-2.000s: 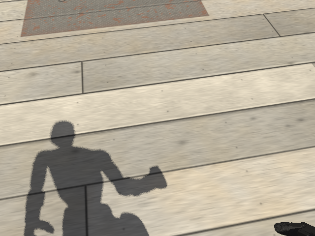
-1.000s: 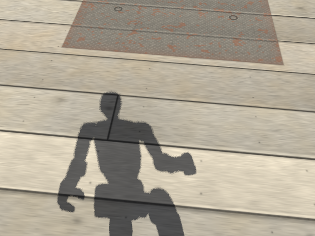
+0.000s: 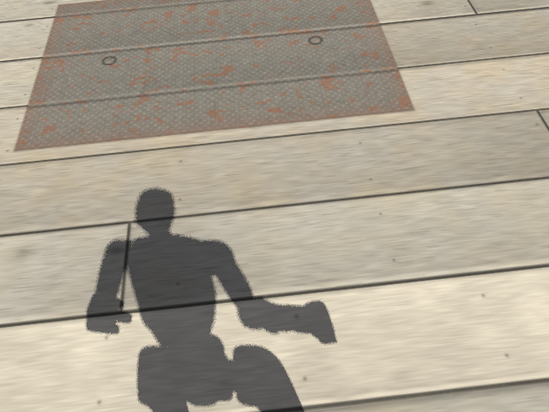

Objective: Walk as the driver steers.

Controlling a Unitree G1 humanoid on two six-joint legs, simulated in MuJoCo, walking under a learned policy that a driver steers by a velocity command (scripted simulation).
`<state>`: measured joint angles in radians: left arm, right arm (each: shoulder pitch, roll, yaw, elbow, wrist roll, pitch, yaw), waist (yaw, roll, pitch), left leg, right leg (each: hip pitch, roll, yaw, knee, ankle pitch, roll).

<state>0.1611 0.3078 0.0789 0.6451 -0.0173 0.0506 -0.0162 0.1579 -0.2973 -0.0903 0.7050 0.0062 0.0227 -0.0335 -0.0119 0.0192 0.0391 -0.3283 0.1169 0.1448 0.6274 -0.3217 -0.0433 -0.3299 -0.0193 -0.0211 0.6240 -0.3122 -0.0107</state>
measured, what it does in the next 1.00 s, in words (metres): steps on the spot, turning left: left foot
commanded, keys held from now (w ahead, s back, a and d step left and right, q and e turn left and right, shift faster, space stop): no key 0.04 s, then q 0.70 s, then w+q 0.06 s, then w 0.10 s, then w+e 0.10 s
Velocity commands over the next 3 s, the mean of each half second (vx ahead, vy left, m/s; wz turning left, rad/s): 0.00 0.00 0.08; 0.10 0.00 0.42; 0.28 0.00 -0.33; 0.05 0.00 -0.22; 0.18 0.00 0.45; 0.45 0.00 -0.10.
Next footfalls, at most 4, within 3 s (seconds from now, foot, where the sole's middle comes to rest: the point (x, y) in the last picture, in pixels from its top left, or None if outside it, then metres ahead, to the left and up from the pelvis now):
0.56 left None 0.00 0.11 -0.76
1.08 right None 0.15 -0.08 -0.76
1.48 left None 0.37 0.17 -0.76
1.86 right None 0.33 -0.08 -0.76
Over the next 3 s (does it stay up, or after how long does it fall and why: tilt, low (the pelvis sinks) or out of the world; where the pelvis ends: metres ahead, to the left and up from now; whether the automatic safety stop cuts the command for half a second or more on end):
stays up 0.65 0.13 0.02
